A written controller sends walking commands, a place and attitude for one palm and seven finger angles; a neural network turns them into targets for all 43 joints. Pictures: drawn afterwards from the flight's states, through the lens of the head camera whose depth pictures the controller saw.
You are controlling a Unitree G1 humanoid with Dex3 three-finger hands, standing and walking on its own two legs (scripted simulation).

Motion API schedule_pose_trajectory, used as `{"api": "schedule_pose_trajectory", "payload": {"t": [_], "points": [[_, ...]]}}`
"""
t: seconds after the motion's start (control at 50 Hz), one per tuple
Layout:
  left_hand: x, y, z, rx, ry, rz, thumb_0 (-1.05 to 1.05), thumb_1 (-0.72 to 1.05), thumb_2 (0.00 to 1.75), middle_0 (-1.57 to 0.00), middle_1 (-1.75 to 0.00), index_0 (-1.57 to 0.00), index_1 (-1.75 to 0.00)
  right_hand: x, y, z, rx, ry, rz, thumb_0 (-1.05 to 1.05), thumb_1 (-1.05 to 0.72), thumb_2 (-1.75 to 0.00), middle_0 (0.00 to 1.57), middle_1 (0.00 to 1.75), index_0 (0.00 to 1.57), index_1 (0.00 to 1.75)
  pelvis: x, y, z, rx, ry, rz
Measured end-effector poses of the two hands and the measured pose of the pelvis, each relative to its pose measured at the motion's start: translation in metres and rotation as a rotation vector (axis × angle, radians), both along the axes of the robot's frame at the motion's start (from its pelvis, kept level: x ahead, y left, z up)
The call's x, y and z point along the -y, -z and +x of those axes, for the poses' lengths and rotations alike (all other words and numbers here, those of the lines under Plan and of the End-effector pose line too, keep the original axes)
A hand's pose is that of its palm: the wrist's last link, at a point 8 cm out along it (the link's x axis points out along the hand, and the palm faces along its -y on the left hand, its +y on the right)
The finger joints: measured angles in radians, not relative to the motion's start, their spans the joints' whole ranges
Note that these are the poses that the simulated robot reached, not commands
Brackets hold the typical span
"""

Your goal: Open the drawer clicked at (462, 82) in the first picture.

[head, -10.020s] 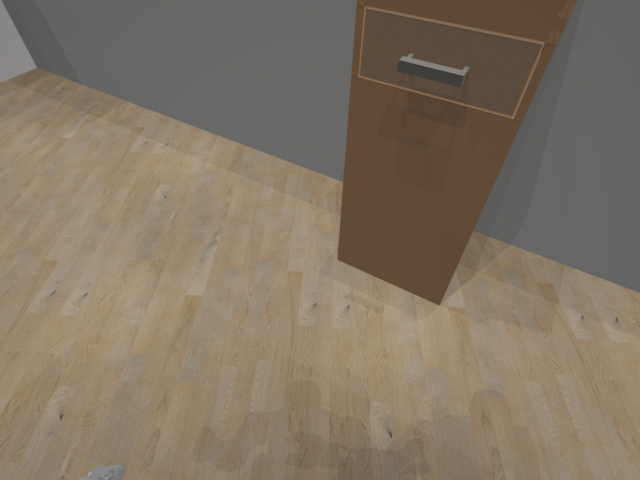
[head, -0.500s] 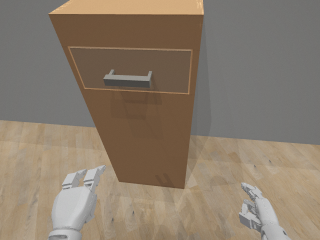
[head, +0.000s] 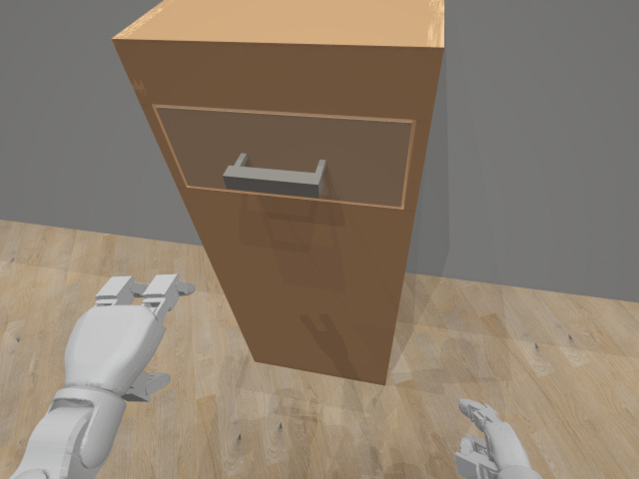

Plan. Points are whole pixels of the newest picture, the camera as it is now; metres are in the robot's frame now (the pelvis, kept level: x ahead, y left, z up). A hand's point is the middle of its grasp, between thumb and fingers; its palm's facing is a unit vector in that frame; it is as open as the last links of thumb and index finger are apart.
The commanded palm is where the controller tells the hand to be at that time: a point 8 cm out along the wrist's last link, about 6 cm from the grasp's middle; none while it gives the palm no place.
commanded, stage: raise the hand with hooked fingers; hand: left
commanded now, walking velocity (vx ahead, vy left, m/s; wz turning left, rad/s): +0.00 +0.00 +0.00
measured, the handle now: (277, 171) +0.52 +0.14 +0.10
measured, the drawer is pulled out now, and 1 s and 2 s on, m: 0.00 0.00 0.00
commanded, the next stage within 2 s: move the hooked fingers above the handle in 1.02 s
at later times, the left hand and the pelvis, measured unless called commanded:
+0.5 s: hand (103, 246) +0.28 +0.26 +0.19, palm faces +0.13 -0.04 -0.99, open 13.7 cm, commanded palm +0.25 +0.26 +0.25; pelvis -0.01 +0.01 +0.01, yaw +2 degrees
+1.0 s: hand (94, 244) +0.27 +0.26 +0.20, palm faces +0.12 -0.04 -0.99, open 13.9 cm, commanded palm +0.24 +0.26 +0.27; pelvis -0.03 +0.01 +0.01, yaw +3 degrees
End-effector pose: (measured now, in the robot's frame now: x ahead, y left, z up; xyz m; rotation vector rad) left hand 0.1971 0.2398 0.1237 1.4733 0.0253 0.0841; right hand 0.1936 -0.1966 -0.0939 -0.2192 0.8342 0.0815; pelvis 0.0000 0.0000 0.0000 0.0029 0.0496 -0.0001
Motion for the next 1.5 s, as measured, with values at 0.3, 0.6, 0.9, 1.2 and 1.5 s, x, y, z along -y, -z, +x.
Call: {"api": "schedule_pose_trajectory", "payload": {"t": [0.3,0.6,0.9,1.2,1.5], "points": [[-0.018,-0.065,0.042,0.073,0.025,0.027,0.00,-0.28,0.39,-0.31,-1.06,-0.30,-1.06,0.021,-0.013,0.019,0.004,0.057,-0.047,0.02,-0.90,-0.90,0.20,0.30,0.20,0.30,-0.008,-0.009,0.007,0.035,-0.028,-0.001],[-0.029,-0.129,0.062,0.074,0.036,0.070,0.00,-0.48,0.30,-0.32,-1.19,-0.32,-1.19,-0.011,-0.022,0.014,0.041,-0.025,0.028,0.01,-0.90,-0.90,0.20,0.30,0.20,0.30,-0.007,-0.014,-0.014,0.071,-0.048,-0.002],[-0.022,-0.131,0.052,0.044,0.128,0.060,0.00,-0.49,0.30,-0.32,-1.20,-0.32,-1.20,0.015,-0.008,-0.035,-0.035,0.026,-0.015,0.01,-0.90,-0.90,0.20,0.30,0.20,0.30,-0.008,-0.013,-0.030,0.073,-0.041,-0.001],[-0.021,-0.134,0.051,0.072,0.075,0.076,0.00,-0.49,0.30,-0.32,-1.20,-0.32,-1.20,0.007,-0.007,-0.029,-0.012,0.012,0.015,0.01,-0.90,-0.90,0.20,0.30,0.20,0.30,-0.004,-0.013,-0.035,0.076,-0.049,0.002],[0.007,-0.123,0.095,0.049,0.135,0.066,0.00,-0.49,0.30,-0.32,-1.20,-0.32,-1.20,0.017,-0.005,-0.024,-0.038,0.023,0.007,0.01,-0.90,-0.90,0.20,0.30,0.20,0.30,0.004,-0.013,-0.025,0.045,-0.055,0.003]]}}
